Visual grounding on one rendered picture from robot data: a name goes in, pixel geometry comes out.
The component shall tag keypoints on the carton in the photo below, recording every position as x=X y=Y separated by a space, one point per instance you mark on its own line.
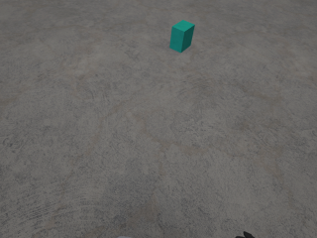
x=181 y=36

